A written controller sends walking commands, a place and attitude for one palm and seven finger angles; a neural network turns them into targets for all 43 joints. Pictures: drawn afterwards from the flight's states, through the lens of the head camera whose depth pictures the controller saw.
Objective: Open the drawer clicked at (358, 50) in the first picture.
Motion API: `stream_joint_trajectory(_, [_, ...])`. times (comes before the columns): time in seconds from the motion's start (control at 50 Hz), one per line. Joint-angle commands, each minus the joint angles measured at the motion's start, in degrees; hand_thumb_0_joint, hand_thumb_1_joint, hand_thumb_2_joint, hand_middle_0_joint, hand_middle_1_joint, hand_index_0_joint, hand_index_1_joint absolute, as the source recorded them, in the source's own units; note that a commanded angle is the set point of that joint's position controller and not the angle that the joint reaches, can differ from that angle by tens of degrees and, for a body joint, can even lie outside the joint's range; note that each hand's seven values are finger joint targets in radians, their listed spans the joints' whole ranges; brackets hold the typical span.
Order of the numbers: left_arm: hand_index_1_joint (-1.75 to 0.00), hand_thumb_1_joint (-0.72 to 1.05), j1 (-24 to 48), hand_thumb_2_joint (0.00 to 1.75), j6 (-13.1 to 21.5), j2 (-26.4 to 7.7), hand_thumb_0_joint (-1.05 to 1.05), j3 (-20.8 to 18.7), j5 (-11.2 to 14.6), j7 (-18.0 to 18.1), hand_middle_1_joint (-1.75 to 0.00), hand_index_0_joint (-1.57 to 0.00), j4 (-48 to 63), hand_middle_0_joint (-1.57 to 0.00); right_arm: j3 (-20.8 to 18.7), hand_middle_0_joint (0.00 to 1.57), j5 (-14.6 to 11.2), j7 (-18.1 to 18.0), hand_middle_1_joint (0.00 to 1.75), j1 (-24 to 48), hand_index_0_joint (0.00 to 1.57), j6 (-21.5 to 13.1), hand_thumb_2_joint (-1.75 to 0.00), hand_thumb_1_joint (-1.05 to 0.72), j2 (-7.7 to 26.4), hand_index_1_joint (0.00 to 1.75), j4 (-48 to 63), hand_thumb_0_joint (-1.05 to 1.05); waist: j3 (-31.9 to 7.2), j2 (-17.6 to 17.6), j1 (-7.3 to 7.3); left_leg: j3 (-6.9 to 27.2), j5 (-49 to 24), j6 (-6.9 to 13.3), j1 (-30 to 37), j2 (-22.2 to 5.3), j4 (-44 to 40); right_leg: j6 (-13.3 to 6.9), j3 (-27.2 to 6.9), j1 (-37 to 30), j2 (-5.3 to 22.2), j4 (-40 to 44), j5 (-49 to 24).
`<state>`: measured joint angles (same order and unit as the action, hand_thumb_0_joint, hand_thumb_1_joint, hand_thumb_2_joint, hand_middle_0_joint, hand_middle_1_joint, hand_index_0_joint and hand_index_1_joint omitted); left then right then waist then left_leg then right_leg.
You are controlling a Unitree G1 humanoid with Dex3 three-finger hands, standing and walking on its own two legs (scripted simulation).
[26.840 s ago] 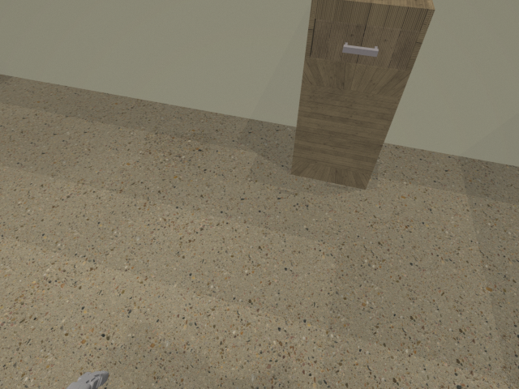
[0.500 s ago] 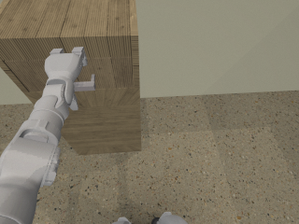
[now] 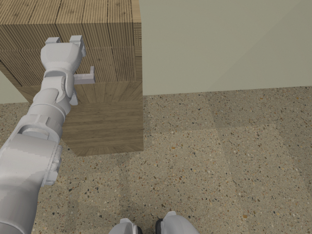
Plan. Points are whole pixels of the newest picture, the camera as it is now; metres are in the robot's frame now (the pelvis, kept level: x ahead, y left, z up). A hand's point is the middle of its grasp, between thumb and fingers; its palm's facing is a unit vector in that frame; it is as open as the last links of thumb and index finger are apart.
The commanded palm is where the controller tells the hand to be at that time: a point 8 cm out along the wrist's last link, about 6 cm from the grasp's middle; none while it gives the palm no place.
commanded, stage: lower the fingers behind the handle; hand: left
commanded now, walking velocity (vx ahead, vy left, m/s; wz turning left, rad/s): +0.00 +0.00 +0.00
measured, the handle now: (73, 74) +0.58 +0.20 +0.03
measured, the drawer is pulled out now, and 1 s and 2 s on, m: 0.00 0.00 0.00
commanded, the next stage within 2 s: lift the fingers back up to retry in 0.76 s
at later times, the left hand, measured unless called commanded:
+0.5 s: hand (70, 72) +0.53 +0.18 +0.08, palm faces +0.07 +0.00 -1.00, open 13.7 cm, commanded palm +0.52 +0.21 +0.04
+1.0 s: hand (70, 72) +0.53 +0.18 +0.08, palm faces +0.05 +0.01 -1.00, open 13.7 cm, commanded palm +0.52 +0.21 +0.07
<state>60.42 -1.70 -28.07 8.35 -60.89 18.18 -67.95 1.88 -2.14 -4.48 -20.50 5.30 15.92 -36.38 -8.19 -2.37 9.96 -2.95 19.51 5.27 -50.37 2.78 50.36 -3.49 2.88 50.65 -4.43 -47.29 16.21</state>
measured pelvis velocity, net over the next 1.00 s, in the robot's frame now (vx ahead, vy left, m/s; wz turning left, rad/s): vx -0.01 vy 0.02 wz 0.00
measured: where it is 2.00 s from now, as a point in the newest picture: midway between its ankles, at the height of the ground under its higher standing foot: outside the picture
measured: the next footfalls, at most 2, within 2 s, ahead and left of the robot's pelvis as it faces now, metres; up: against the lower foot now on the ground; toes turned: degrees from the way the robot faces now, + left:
none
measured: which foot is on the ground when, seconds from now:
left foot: down 0.00-1.00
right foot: down 0.00-1.00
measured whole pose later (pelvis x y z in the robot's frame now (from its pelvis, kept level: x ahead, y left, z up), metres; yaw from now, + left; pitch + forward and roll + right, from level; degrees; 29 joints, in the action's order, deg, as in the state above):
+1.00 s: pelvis -0.01 +0.02 -0.01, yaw +0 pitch +20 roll -2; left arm 62.6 -6.6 -26.7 11.9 -60.1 15.0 -64.1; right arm 3.2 -2.9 -5.9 -18.0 7.7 15.4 -34.6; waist -8.1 -2.2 10.3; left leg -3.6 20.4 6.8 -54.0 3.7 54.1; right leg -2.1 2.6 54.2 -3.4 -51.2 17.2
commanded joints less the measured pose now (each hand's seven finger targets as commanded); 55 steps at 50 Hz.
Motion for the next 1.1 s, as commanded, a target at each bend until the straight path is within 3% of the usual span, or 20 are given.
stream_joint_trajectory(0.0, [-1.20,-0.50,14.34,0.30,-5.00,-14.70,0.00,-2.15,-0.34,-2.74,-1.20,-0.30,-1.59,-0.30,-3.35,0.20,-0.16,-0.70,0.30,-4.90,0.20,-1.08,-0.90,-0.90,9.83,0.30,4.71,0.00,-12.18,5.14,0.61,3.62,8.60,-1.39,3.82,-0.24,-7.87,2.22,-4.69,-9.44,1.98,10.17,12.94])
stream_joint_trajectory(0.04, [-1.20,-0.50,15.14,0.30,-5.17,-16.24,0.00,-3.00,-0.37,-2.92,-1.20,-0.30,-1.56,-0.30,-3.27,0.20,-0.07,-0.87,0.30,-4.93,0.20,-0.89,-0.90,-0.90,10.04,0.30,4.48,0.00,-13.06,6.34,0.64,3.75,8.06,-1.34,3.28,-0.35,-7.31,2.18,-4.87,-10.09,1.99,9.76,12.34])
stream_joint_trajectory(0.08, [-1.20,-0.50,14.64,0.30,-5.48,-14.69,0.00,-2.04,-0.32,-3.14,-1.20,-0.30,-1.35,-0.30,-3.19,0.20,-0.17,-0.87,0.30,-4.68,0.20,-0.82,-0.90,-0.90,9.88,0.30,4.72,0.00,-12.43,4.75,0.72,3.84,8.07,-1.36,3.96,-0.39,-7.68,2.12,-4.32,-8.69,1.91,9.38,12.13])
stream_joint_trajectory(0.14, [-1.20,-0.50,15.63,0.30,-5.90,-13.71,0.00,-1.07,-0.32,-3.47,-1.20,-0.30,-0.57,-0.30,-3.19,0.20,-0.27,-0.89,0.30,-4.04,0.20,-0.60,-0.90,-0.90,9.80,0.30,4.88,0.00,-12.02,5.09,1.00,4.18,8.31,-1.32,3.93,-0.37,-7.50,2.00,-3.98,-7.60,1.74,9.00,12.18])
stream_joint_trajectory(0.28, [-1.20,-0.50,14.83,0.30,-6.71,-14.67,0.00,-1.21,-0.59,-4.30,-1.20,-0.30,-0.33,-0.30,-2.74,0.20,-0.39,-1.47,0.30,-2.90,0.20,0.00,-0.90,-0.90,9.90,0.30,5.39,0.00,-12.43,4.75,0.79,4.50,8.40,-1.35,3.49,-0.26,-6.86,1.89,-3.57,-6.11,1.81,7.70,12.76])
stream_joint_trajectory(0.38, [-1.20,-0.50,14.83,0.30,-7.26,-12.45,0.00,0.09,-0.28,-4.49,-1.20,-0.30,0.73,-0.30,-2.66,0.20,-0.40,-1.53,0.30,-2.18,0.20,0.47,-0.90,-0.90,9.64,0.30,5.93,0.00,-12.67,3.85,0.86,4.99,8.32,-1.48,4.30,-0.40,-6.79,1.74,-2.92,-4.53,1.65,6.67,12.38])
stream_joint_trajectory(0.4, [-1.20,-0.50,14.60,0.30,-7.31,-13.56,0.00,-0.92,-0.44,-4.39,-1.20,-0.30,0.42,-0.30,-2.71,0.20,-0.35,-1.60,0.30,-2.29,0.20,0.58,-0.90,-0.90,9.73,0.30,5.71,0.00,-13.12,4.26,0.73,5.30,7.94,-1.51,4.64,-0.62,-6.74,1.68,-2.76,-4.56,1.63,6.25,11.86])
stream_joint_trajectory(0.54, [-1.20,-0.50,16.48,0.30,-8.47,-11.31,0.00,0.53,0.10,-4.52,-1.20,-0.30,1.38,-0.30,-2.82,0.20,-0.47,-1.58,0.30,-2.11,0.20,1.13,-0.90,-0.90,9.63,0.30,5.92,0.00,-13.16,4.62,1.47,6.09,8.08,-1.52,5.94,-1.04,-6.83,1.66,-2.30,-3.08,1.45,5.79,11.27])
stream_joint_trajectory(0.6, [-1.20,-0.50,15.46,0.30,-8.80,-11.73,0.00,0.28,0.11,-4.68,-1.20,-0.30,0.91,-0.30,-2.57,0.20,-0.56,-1.74,0.30,-2.03,0.20,1.21,-0.90,-0.90,9.56,0.30,6.18,0.00,-13.40,3.75,0.95,5.90,8.46,-1.56,5.41,-0.74,-6.78,1.69,-2.41,-3.53,1.49,5.66,11.87])
stream_joint_trajectory(0.64, [-1.20,-0.50,16.79,0.30,-8.87,-11.69,0.00,0.28,-0.03,-4.79,-1.20,-0.30,1.01,-0.30,-2.70,0.20,-0.47,-1.76,0.30,-2.05,0.20,1.29,-0.90,-0.90,9.62,0.30,5.77,0.00,-12.95,3.79,1.62,6.46,8.54,-1.58,6.24,-1.20,-6.92,1.57,-2.16,-2.24,1.46,5.28,11.33])
stream_joint_trajectory(0.7, [-1.20,-0.50,16.48,0.30,-9.12,-12.15,0.00,0.45,-0.09,-5.09,-1.20,-0.30,0.90,-0.30,-2.33,0.20,-0.74,-1.99,0.30,-1.59,0.20,1.33,-0.90,-0.90,9.66,0.30,6.33,0.00,-12.41,4.36,1.40,6.34,10.11,-1.53,5.30,-0.89,-7.22,1.74,-2.33,-2.64,1.61,5.71,13.11])
stream_joint_trajectory(0.72, [-1.20,-0.50,17.45,0.30,-9.18,-10.84,0.00,1.44,0.14,-5.22,-1.20,-0.30,1.35,-0.30,-2.40,0.20,-0.74,-2.00,0.30,-1.64,0.20,1.20,-0.90,-0.90,9.62,0.30,6.20,0.00,-12.09,4.33,1.95,6.46,10.67,-1.49,5.37,-0.93,-7.46,1.75,-2.14,-2.12,1.54,5.65,13.32])
stream_joint_trajectory(0.78, [-1.20,-0.50,16.58,0.30,-9.09,-12.61,0.00,0.05,0.10,-5.47,-1.20,-0.30,0.67,-0.30,-2.33,0.20,-0.73,-2.11,0.30,-1.93,0.20,1.26,-0.90,-0.90,9.80,0.30,5.99,0.00,-12.76,4.63,1.58,6.44,9.85,-1.43,5.29,-1.02,-6.95,1.69,-2.32,-2.49,1.59,5.30,12.61])
stream_joint_trajectory(1.06, [-1.20,-0.50,19.07,0.30,-7.86,-14.47,0.00,-1.43,1.40,-5.84,-1.20,-0.30,-0.03,-0.30,-2.42,0.20,-0.72,-2.28,0.30,-5.07,0.20,0.90,-0.90,-0.90,9.71,0.30,5.94,0.00,-13.14,3.12,1.72,7.05,10.91,-1.66,6.85,-1.78,-8.21,1.97,-2.69,-4.34,1.73,6.41,11.82])
stream_joint_trajectory(1.08, [-1.20,-0.50,18.15,0.30,-7.70,-14.95,0.00,-2.06,1.48,-5.76,-1.20,-0.30,-0.27,-0.30,-2.42,0.20,-0.66,-2.25,0.30,-5.44,0.20,0.83,-0.90,-0.90,9.66,0.30,5.93,0.00,-13.79,3.45,1.24,6.73,10.41,-1.69,6.81,-1.75,-8.11,2.01,-2.87,-5.39,1.73,6.65,11.62])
